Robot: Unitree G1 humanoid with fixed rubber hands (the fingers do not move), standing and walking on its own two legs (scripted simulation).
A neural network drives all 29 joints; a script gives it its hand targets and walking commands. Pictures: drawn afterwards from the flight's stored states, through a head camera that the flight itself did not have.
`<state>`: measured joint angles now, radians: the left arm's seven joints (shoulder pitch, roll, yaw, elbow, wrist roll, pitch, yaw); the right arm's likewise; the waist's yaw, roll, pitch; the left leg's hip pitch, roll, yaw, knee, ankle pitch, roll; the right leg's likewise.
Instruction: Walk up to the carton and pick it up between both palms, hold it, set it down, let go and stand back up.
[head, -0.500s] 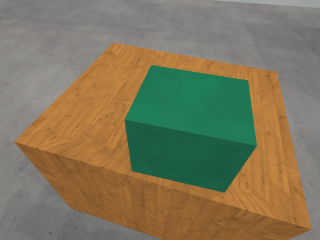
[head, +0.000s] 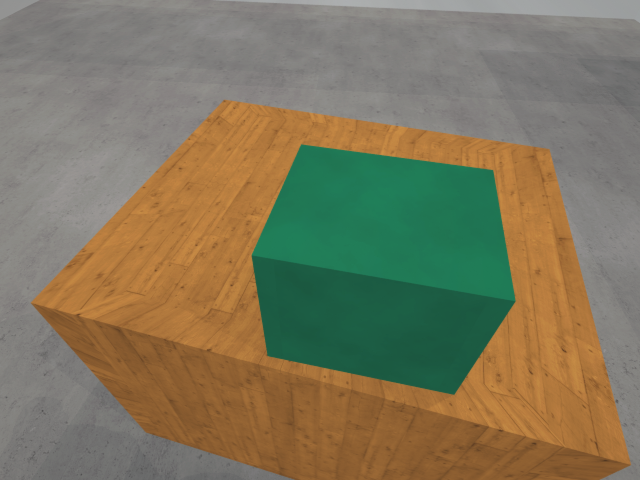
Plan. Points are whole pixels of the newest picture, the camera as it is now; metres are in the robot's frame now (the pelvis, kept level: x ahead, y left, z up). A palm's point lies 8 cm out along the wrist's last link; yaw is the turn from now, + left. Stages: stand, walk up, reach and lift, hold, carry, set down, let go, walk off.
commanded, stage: walk up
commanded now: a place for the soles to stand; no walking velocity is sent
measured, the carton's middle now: (375, 266) +0.44 -0.08 +0.02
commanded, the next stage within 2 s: reach and lift in 0.64 s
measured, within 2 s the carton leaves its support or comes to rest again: neither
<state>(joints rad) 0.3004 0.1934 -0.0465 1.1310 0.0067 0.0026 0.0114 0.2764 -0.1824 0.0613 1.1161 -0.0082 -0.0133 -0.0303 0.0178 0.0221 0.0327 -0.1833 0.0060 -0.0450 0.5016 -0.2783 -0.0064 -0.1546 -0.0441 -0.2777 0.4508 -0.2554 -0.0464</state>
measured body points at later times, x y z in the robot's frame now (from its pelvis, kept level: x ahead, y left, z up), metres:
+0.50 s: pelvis +0.01 +0.00 +0.00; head +0.02 +0.00 +0.45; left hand +0.00 +0.23 -0.16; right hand +0.02 -0.22 -0.16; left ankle +0.00 +0.12 -0.74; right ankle +0.00 -0.08 -0.74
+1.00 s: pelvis -0.02 -0.01 -0.02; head +0.02 +0.01 +0.43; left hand +0.20 +0.18 -0.12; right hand +0.15 -0.26 -0.12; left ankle +0.00 +0.12 -0.74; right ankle +0.00 -0.08 -0.74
